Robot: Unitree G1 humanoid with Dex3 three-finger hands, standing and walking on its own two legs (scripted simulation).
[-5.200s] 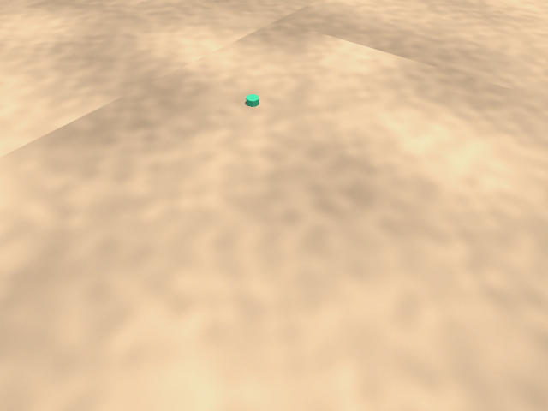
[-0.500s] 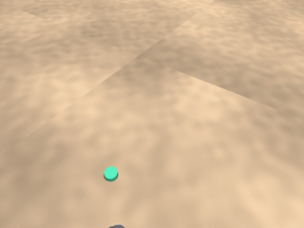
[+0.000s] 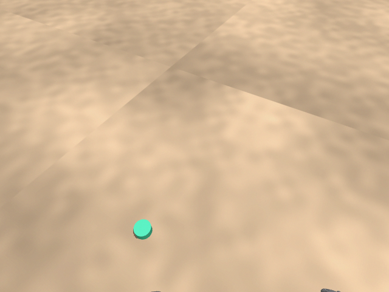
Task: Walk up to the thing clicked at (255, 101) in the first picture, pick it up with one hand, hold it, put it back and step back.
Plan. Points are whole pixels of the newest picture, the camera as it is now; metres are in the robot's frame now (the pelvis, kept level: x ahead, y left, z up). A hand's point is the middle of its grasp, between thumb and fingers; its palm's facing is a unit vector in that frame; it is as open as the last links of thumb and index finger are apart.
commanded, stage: walk up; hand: left
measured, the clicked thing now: (143, 229) +0.53 +0.28 -0.73
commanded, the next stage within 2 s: stand in 1.60 s
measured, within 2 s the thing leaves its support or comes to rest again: neither
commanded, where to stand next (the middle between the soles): +0.12 +0.01 m, yaw +1 degrees
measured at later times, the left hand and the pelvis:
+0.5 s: hand out of the picture +0.12 +0.25 -0.13, palm faces -0.01 -0.95 -0.30, open 7.3 cm; pelvis +0.02 +0.00 +0.03, yaw +1 degrees
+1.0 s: hand out of the picture +0.10 +0.25 -0.13, palm faces +0.04 -0.94 -0.33, open 7.4 cm; pelvis +0.04 +0.00 +0.03, yaw +2 degrees
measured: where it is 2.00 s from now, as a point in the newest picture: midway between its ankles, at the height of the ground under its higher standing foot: outside the picture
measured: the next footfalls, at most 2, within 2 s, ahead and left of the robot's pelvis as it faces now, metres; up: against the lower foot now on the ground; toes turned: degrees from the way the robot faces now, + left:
none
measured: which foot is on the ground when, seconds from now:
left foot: down 0.00-1.00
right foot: down 0.00-1.00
